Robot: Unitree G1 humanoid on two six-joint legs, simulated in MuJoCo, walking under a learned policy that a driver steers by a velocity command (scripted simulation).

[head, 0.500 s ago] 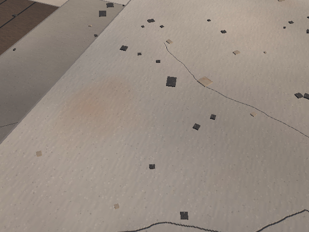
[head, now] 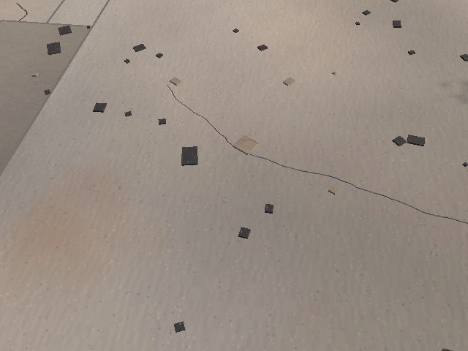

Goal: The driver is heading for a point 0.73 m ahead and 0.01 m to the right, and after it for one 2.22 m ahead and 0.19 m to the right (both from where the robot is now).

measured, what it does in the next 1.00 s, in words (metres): walks ahead: left foot, then right foot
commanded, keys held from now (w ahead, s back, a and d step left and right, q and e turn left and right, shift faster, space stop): w+e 0.26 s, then w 0.48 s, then w+q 0.18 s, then q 0.08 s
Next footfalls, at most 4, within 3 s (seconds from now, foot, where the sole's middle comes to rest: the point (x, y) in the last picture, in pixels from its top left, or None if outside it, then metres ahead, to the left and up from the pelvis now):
0.28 left None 0.35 0.14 -0.78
0.76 right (320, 333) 0.54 -0.18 -0.78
1.26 left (260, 251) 0.80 -0.01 -0.78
1.70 right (334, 257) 0.78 -0.25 -0.78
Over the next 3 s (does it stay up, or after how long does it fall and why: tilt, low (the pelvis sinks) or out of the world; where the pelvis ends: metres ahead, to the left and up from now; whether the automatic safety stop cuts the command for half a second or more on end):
stays up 0.92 -0.12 -0.02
